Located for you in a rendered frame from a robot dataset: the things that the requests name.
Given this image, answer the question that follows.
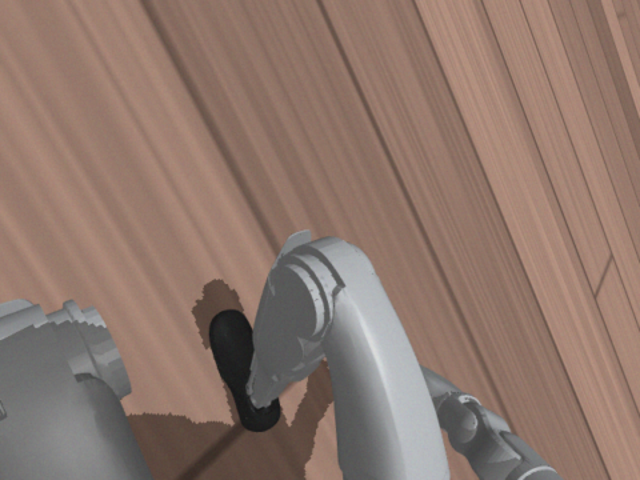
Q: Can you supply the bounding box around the right robot foot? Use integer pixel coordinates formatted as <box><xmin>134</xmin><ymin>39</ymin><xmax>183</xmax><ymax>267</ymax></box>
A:
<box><xmin>209</xmin><ymin>309</ymin><xmax>281</xmax><ymax>432</ymax></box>

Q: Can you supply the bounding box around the right robot hand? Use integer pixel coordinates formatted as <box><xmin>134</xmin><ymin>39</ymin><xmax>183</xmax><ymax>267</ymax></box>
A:
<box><xmin>419</xmin><ymin>364</ymin><xmax>462</xmax><ymax>414</ymax></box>

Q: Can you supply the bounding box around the right robot arm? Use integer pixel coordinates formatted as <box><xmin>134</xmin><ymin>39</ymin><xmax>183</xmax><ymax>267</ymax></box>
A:
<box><xmin>437</xmin><ymin>392</ymin><xmax>564</xmax><ymax>480</ymax></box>

